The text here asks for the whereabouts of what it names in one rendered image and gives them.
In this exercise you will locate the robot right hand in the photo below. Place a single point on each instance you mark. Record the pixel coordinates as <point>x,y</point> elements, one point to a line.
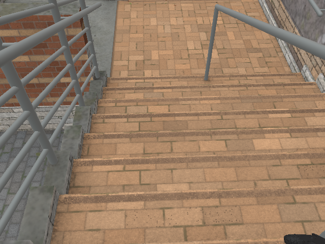
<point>303,239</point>

